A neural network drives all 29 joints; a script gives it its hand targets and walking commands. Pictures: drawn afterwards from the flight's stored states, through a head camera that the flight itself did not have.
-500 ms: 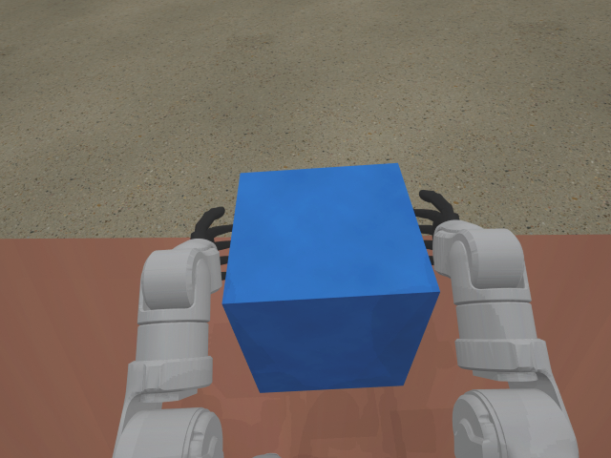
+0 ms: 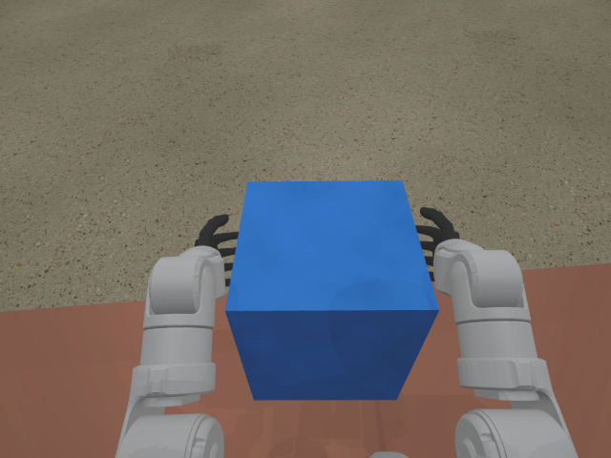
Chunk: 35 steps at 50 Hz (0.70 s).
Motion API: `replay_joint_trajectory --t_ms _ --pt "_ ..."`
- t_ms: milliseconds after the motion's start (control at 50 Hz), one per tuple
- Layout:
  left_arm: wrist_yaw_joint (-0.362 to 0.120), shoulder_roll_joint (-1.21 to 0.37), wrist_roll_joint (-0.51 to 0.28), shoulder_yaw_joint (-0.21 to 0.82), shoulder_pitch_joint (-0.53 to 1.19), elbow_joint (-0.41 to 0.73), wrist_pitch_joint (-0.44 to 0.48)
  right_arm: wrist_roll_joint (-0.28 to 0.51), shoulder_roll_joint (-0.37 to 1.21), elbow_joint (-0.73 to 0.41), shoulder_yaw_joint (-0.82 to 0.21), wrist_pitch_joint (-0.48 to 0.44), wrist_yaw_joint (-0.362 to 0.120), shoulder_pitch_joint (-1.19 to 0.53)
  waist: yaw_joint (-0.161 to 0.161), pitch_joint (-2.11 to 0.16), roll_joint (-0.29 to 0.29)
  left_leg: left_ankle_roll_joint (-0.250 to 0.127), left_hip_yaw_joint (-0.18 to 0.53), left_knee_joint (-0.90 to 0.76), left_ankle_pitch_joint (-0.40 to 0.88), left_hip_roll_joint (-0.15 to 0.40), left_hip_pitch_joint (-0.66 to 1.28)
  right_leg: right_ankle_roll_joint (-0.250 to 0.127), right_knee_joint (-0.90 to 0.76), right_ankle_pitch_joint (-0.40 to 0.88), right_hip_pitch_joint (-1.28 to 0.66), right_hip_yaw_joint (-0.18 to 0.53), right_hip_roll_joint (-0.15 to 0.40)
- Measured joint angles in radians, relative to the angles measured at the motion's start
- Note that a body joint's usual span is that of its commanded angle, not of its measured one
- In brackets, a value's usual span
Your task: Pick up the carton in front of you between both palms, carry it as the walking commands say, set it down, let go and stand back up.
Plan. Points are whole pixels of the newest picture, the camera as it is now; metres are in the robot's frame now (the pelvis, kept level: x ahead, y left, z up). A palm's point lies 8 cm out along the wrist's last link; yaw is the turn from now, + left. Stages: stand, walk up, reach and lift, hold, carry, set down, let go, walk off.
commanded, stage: carry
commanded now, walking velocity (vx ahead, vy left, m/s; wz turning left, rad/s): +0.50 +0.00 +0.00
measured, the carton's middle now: (324, 295) +0.35 -0.02 +0.01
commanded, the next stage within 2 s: none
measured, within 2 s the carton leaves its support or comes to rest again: neither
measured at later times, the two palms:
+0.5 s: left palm (231, 130) +0.65 +0.12 +0.08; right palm (394, 113) +0.68 -0.18 +0.08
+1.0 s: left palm (237, 69) +0.97 +0.14 +0.03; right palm (360, 64) +0.96 -0.16 +0.04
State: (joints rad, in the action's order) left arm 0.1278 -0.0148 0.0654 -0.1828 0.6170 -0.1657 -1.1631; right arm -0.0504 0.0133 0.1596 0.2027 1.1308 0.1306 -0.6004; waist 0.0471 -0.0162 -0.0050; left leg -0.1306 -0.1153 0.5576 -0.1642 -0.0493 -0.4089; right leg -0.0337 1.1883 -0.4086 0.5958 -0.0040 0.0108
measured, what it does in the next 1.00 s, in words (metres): goes down: right foot, then left foot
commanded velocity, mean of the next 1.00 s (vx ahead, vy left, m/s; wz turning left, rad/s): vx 0.50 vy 0.00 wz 0.00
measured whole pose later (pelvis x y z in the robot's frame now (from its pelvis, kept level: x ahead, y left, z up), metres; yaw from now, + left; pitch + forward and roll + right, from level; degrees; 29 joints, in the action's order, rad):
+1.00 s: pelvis +0.61 -0.01 -0.06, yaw +0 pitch +4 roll -1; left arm 0.12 0.01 0.04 -0.18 0.63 -0.21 -1.17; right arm -0.08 0.02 0.18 0.20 1.15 0.13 -0.62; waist 0.03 -0.03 0.00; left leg -0.13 -0.13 0.58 -0.13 -0.04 -0.45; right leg -0.05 1.27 -0.45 0.48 -0.02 -0.02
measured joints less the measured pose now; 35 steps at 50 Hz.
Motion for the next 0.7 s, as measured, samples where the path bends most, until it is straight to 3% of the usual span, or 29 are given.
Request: replay_joint_trajectory --t_ms 140,260,320,340,400,440,580,700 --pt "0.004 -0.020 0.013 -0.014 -0.035 0.114 0.010 0.018 0.008 -0.056 0.001 -0.028 0.003 -0.003 0.015 -0.007 0.002 0.017 0.024 -0.069 -0.084 -0.001 0.141 0.016 -0.268 0.194 0.128 -0.009 0.043" --pt "0.005 -0.003 0.003 -0.025 -0.020 0.152 -0.017 0.017 0.005 -0.058 -0.012 -0.010 0.004 -0.045 0.019 -0.053 0.018 0.044 0.044 -0.082 -0.207 -0.013 0.285 -0.012 -0.586 0.414 0.043 -0.062 0.010" --pt "0.004 0.001 0.004 -0.025 0.013 0.102 -0.034 0.020 -0.013 -0.022 -0.013 0.013 0.003 -0.067 0.010 -0.081 0.016 0.062 0.041 0.025 -0.311 -0.012 0.333 -0.041 -0.739 0.486 -0.081 -0.107 -0.021" --pt "0.004 -0.001 0.008 -0.024 0.029 0.075 -0.035 0.024 -0.025 -0.007 -0.012 0.019 0.002 -0.076 -0.001 -0.091 0.012 0.069 0.030 0.130 -0.342 -0.004 0.314 -0.053 -0.731 0.469 -0.109 -0.111 -0.026" --pt "0.003 -0.006 0.018 -0.018 0.056 -0.002 -0.031 0.031 -0.049 0.052 -0.005 0.032 -0.001 -0.096 -0.048 -0.077 -0.018 0.089 0.085 0.568 -0.364 -0.005 0.134 -0.085 -0.586 0.311 -0.094 -0.119 -0.050" --pt "0.003 -0.001 0.009 -0.018 0.043 -0.019 -0.041 0.020 -0.040 0.069 -0.005 0.046 -0.001 -0.091 -0.069 -0.063 -0.009 0.085 0.096 0.696 -0.321 0.001 0.016 -0.082 -0.584 0.275 -0.124 -0.113 -0.053" --pt "0.004 0.011 -0.025 -0.021 0.026 0.017 -0.025 -0.016 -0.008 0.004 0.005 0.057 0.002 -0.081 -0.094 -0.019 0.000 0.109 0.116 0.531 -0.168 0.095 -0.266 -0.097 -0.657 0.204 -0.252 -0.107 -0.066" --pt "0.006 0.000 -0.025 -0.025 0.036 0.058 -0.012 -0.019 0.001 -0.071 0.021 0.054 0.004 -0.068 -0.101 -0.018 -0.003 0.110 0.094 0.288 0.040 0.111 -0.323 -0.080 -0.708 0.122 -0.380 -0.081 -0.072"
